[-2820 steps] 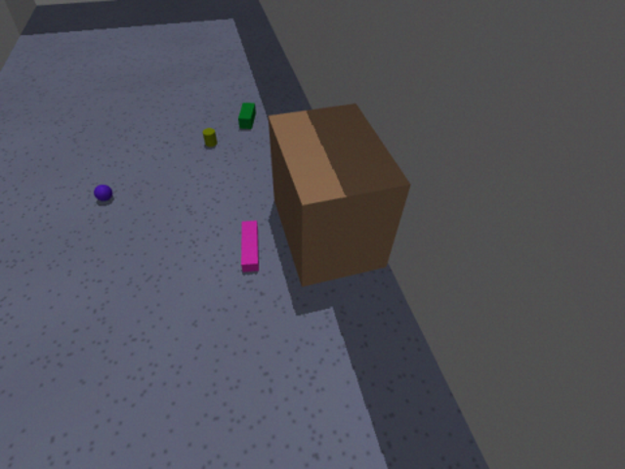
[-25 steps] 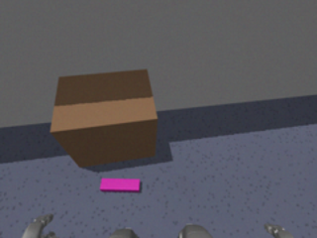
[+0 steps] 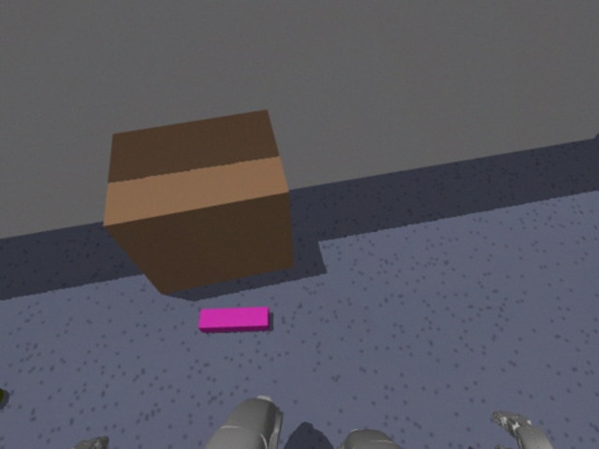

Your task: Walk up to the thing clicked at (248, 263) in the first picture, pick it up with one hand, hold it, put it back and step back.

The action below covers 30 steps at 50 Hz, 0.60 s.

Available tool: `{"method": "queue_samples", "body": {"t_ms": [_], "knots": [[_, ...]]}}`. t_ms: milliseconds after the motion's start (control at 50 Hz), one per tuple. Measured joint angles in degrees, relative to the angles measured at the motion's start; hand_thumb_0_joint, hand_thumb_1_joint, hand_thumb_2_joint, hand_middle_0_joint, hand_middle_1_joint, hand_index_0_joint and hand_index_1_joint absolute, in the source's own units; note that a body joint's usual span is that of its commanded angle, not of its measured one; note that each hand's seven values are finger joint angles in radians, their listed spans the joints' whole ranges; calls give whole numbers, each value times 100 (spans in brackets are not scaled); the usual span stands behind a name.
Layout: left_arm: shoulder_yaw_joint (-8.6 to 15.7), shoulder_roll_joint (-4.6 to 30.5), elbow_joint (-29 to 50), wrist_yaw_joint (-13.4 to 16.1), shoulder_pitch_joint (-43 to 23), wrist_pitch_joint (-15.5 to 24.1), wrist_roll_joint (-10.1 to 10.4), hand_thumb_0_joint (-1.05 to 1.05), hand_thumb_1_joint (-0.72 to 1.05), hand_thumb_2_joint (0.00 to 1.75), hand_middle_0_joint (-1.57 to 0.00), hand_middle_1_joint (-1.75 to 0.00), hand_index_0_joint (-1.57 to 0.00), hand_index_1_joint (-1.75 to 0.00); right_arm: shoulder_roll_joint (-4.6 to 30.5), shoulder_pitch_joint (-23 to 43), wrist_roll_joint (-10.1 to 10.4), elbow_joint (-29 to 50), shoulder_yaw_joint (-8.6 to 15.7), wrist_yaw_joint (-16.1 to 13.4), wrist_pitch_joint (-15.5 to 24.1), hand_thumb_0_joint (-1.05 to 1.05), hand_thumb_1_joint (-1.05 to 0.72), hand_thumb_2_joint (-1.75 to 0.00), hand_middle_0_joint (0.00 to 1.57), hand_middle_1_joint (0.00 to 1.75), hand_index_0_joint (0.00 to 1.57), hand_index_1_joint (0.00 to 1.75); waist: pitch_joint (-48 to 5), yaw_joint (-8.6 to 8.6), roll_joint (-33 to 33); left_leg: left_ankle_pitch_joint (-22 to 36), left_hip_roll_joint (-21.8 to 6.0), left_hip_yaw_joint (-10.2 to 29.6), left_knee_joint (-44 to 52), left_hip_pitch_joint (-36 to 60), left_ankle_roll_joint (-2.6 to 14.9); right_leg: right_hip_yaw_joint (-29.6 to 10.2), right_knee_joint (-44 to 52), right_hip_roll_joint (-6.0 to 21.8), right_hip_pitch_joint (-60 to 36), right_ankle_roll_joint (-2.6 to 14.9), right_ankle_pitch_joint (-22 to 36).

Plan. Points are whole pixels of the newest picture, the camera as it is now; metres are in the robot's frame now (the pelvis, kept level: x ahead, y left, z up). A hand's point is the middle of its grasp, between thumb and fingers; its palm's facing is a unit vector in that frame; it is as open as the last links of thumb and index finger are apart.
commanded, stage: step back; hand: left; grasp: from above
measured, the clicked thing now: (235, 319) +0.52 +0.23 -0.74
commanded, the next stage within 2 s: none
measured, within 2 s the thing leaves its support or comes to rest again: neither
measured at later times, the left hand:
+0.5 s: hand out of the picture -0.06 +0.28 -0.15, palm faces +0.01 -0.92 -0.39, open 7.4 cm
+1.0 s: hand out of the picture -0.21 +0.27 -0.14, palm faces +0.06 -0.91 -0.41, open 7.4 cm
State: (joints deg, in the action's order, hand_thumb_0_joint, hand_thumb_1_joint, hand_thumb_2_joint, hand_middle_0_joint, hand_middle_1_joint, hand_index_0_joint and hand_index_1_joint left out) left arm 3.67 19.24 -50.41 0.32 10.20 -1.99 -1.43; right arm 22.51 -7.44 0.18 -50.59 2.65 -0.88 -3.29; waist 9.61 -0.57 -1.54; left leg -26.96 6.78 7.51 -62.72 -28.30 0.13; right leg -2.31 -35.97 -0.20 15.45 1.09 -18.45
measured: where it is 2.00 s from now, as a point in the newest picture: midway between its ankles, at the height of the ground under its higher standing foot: outside the picture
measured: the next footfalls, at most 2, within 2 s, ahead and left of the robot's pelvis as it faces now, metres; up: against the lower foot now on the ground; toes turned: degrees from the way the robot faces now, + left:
left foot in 0.20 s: -0.03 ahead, +0.13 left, +0.00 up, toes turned +1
right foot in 0.56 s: -0.17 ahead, -0.14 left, +0.00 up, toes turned +1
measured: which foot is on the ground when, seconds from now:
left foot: up 0.00-0.18, down 0.20-0.60, up 0.62-0.90, down 0.92-1.00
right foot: down 0.00-0.22, up 0.24-0.54, down 0.56-0.94, up 0.96-1.00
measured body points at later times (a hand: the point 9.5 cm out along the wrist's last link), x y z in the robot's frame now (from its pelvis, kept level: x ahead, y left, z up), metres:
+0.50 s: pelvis -0.15 +0.00 +0.00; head -0.09 +0.02 +0.44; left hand -0.06 +0.32 -0.12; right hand -0.01 -0.30 -0.10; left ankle -0.07 +0.13 -0.73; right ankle -0.19 -0.14 -0.68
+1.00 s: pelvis -0.33 -0.01 -0.01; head -0.27 +0.00 +0.44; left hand -0.21 +0.31 -0.12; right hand -0.24 -0.32 -0.13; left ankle -0.33 +0.11 -0.73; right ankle -0.25 -0.13 -0.70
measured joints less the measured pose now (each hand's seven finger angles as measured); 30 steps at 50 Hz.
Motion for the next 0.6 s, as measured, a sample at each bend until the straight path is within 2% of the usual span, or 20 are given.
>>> {"method": "queue_samples", "body": {"t_ms": [60,140,180,200,220,240,280,320,380,420,480,520,560,580,600], "knots": [[12,6,164,51,-42,-4,-20,0,90,90,-21,-30,-20,-30,65,-153,5,21,-20,-28,54,0,-90,-89,21,30,21,30,-37,-24,1,-90,30,20,-41,232,-69,53,167,81,102,-23,216],[0,95,470,108,-192,28,-19,0,90,90,-21,-30,-20,-30,94,-240,-43,20,-16,-28,39,0,-90,-89,21,30,21,30,26,-26,31,-164,-266,-227,1145,831,-64,205,67,166,334,-86,344],[-14,181,581,104,-276,7,19,0,90,90,-21,-30,-20,-30,75,-253,-78,34,0,-3,80,0,-90,-89,21,30,21,30,54,9,91,281,-422,-407,2160,1223,1,279,-149,227,520,-139,330],[-18,232,613,95,-325,-14,43,0,90,90,-21,-30,-20,-30,52,-247,-105,31,19,7,116,0,-90,-89,21,30,21,30,75,30,152,665,-435,-462,2570,1366,38,294,-306,278,629,-178,302],[-3,296,614,92,-385,-41,64,0,90,90,-21,-30,-20,-30,-24,-196,-147,8,33,16,133,0,-90,-89,21,30,21,30,158,-14,323,766,-344,-560,2610,1386,73,181,-445,357,708,-153,304],[13,321,583,99,-408,-68,89,0,90,90,-21,-30,-20,-30,-67,-163,-165,14,15,54,134,0,-90,-89,21,30,21,30,190,-44,391,765,-336,-618,2547,1346,103,8,-659,271,790,-107,-84],[39,321,459,125,-415,-134,91,0,90,90,-21,-30,-20,-30,-118,-136,-194,52,-28,114,160,0,-90,-89,21,30,21,30,153,49,317,819,-458,-535,2498,1231,143,-312,-1616,-167,1003,-56,-971],[60,351,389,134,-374,-161,136,0,90,90,-21,-30,-20,-30,-191,-118,-212,78,-73,104,169,0,-90,-89,21,30,21,30,81,74,321,1008,-554,-511,2679,1195,137,-523,-2577,-485,1166,-5,-1150],[87,375,376,103,-221,-111,145,0,91,90,-21,-30,-20,-30,-233,-48,-216,153,-92,69,166,0,-90,-89,21,30,21,30,-5,26,320,1263,-682,-564,2890,1096,133,-536,-3185,-602,1125,-84,-1069],[100,377,361,81,-104,-95,123,0,91,90,-20,-30,-20,-30,-233,21,-216,246,-83,52,180,0,-90,-89,21,30,21,30,-13,3,305,1386,-755,-618,2933,1005,136,-483,-3005,-533,905,-187,-1094],[103,381,308,56,22,-99,103,0,91,90,-20,-30,-20,-30,-207,120,-214,415,-75,48,207,0,-90,-89,21,30,21,30,14,-16,284,1530,-850,-711,2888,818,102,-368,-2243,-356,487,-262,-1128],[98,362,250,37,65,-88,95,0,91,90,-20,-30,-20,-30,-156,178,-212,497,-68,56,188,0,-90,-89,21,30,21,30,31,-30,240,1610,-914,-760,2796,652,30,-211,-1473,-210,174,-228,-1017],[89,334,195,5,125,-32,79,0,91,90,-20,-30,-20,-30,-75,218,-183,532,-58,63,130,0,-90,-89,21,30,21,30,3,-54,173,1651,-973,-791,2608,428,-66,-40,-369,-89,-228,-138,-522],[93,260,136,0,124,2,47,0,91,90,-20,-30,-20,-30,2,254,-157,511,-37,59,96,0,-90,-89,21,30,21,30,31,-38,7,1657,-1068,-714,2472,315,-105,48,-159,-173,-294,-97,-438],[80,176,102,-17,140,16,5,0,91,90,-20,-30,-20,-30,60,265,-129,466,-4,45,53,0,-90,-89,21,30,21,30,56,24,-155,1370,-1049,-511,2297,206,-73,153,-185,-246,-265,-68,-396]]}}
